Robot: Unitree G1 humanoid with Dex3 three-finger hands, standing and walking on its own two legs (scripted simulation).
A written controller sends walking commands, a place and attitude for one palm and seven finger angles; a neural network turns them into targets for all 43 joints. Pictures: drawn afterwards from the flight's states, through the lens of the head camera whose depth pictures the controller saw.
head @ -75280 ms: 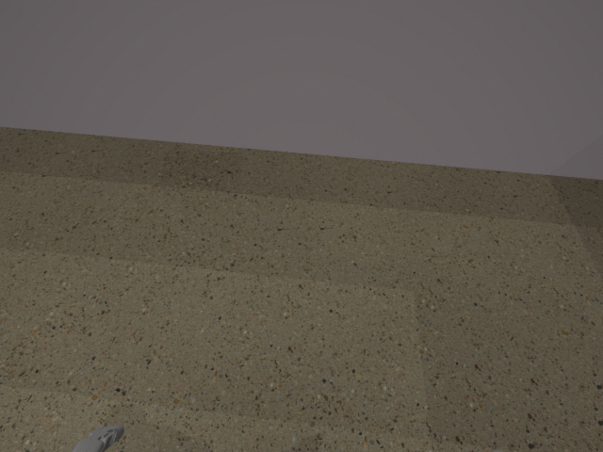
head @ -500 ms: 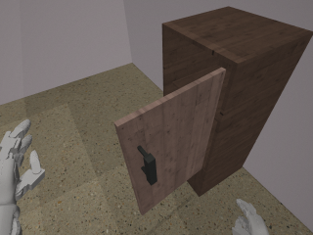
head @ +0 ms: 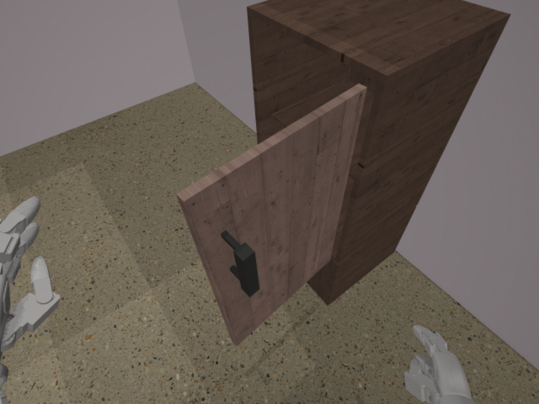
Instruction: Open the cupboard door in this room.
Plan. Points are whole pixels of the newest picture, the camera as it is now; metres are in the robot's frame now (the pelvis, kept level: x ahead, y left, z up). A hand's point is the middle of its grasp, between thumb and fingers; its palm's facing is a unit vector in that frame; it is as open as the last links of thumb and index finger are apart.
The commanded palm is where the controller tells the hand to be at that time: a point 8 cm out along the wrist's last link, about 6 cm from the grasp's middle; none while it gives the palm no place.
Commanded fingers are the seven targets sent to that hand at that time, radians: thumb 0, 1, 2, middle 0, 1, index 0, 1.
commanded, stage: step back with the hand held close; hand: left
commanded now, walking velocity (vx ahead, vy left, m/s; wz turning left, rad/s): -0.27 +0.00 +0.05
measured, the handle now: (239, 263) +0.33 +0.08 +0.00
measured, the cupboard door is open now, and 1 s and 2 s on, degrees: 96 96 96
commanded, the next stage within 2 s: stop stepping back and stand still in 0.84 s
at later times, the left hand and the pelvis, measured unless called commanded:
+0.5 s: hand out of the picture +0.10 +0.29 +0.15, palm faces +0.46 -0.76 -0.45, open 7.4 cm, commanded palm +0.04 +0.33 +0.17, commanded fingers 0.00 0.90 0.90 -0.20 -0.30 -0.20 -0.30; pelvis -0.09 +0.02 -0.02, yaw +2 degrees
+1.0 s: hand out of the picture +0.05 +0.26 +0.16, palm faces +0.30 -0.84 -0.46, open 7.4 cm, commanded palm -0.01 +0.31 +0.17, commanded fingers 0.00 0.90 0.90 -0.20 -0.30 -0.20 -0.30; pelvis -0.17 +0.02 -0.02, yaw -4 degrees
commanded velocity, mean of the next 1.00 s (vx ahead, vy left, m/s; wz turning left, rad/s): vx -0.29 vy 0.01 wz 0.01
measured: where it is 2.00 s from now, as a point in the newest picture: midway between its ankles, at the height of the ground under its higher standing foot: outside the picture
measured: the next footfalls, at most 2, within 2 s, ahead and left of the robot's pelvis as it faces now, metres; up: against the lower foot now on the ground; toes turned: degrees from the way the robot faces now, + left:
right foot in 0.86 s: -0.27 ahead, -0.11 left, -0.01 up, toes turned -1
right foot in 1.12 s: -0.20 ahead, -0.09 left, +0.00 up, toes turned -6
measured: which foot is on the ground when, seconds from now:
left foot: down 0.00-1.00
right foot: down 0.00-0.56, up 0.58-0.84, down 0.86-0.98, up 1.00-1.00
